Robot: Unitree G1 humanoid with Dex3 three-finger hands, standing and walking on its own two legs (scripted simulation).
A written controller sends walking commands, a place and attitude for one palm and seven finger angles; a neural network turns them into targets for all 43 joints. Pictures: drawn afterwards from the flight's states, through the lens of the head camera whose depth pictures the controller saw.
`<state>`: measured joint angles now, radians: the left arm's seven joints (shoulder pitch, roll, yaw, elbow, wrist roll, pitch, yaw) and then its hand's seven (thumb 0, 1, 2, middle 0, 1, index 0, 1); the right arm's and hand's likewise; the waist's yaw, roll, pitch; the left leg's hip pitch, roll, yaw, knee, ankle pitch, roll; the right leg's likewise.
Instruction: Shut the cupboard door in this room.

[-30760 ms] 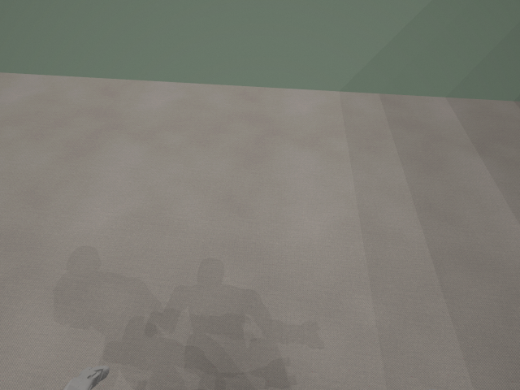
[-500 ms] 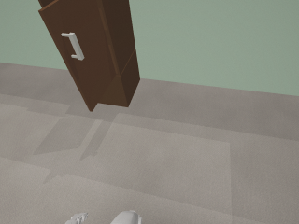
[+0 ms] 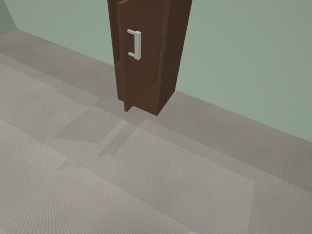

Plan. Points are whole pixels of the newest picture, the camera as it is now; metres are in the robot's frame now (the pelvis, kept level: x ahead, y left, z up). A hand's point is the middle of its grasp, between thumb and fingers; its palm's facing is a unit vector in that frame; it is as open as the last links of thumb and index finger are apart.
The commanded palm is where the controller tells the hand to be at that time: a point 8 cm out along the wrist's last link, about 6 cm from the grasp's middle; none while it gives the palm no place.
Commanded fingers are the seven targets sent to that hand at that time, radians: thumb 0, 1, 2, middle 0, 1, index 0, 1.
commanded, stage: take the last steps up to it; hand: left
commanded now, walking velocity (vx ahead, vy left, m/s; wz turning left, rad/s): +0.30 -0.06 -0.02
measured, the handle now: (133, 44) +0.85 +0.18 +0.05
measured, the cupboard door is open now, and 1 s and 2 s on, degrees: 87 87 87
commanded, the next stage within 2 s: come to a stop and stand still in 0.96 s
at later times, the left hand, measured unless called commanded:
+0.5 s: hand (126, 213) +0.21 +0.10 -0.17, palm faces +0.05 -0.97 -0.24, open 7.2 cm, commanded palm none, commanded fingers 0.00 0.90 0.90 -0.20 -0.30 -0.20 -0.30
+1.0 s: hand (122, 209) +0.23 +0.12 -0.19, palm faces +0.12 -0.98 -0.13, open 7.4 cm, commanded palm none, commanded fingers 0.00 0.90 0.90 -0.20 -0.30 -0.20 -0.30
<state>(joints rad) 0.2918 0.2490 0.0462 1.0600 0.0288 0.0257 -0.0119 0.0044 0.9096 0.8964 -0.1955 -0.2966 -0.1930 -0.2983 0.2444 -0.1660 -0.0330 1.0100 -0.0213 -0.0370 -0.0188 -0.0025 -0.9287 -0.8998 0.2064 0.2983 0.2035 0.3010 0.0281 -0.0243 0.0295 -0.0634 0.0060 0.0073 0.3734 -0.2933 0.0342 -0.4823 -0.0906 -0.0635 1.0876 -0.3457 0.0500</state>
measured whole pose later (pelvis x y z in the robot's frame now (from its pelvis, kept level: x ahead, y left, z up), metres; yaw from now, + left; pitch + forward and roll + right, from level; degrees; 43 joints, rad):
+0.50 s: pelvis +0.14 -0.09 -0.01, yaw +1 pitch -2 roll +1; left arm 0.20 0.15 0.04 1.03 0.01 -0.06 0.02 -0.01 0.94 0.90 -0.20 -0.30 -0.20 -0.30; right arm 0.33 -0.19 -0.07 1.11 -0.03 0.00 0.00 0.01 -0.91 -0.90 0.20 0.30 0.20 0.30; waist -0.02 0.05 0.06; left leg -0.47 0.09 0.03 1.19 -0.29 0.00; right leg -0.24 -0.02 -0.17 0.50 -0.23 -0.07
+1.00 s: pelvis +0.31 -0.03 -0.01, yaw +1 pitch -2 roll +0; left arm 0.39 0.12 0.03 1.17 0.02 -0.02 0.01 0.00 0.91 0.90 -0.20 -0.30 -0.20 -0.30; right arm 0.13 -0.13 -0.05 1.02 -0.01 -0.08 -0.02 -0.01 -0.92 -0.90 0.20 0.30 0.20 0.30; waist 0.05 -0.02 0.08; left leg -0.26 0.04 0.18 0.55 -0.26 0.05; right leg -0.34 -0.08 -0.09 1.10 -0.48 0.00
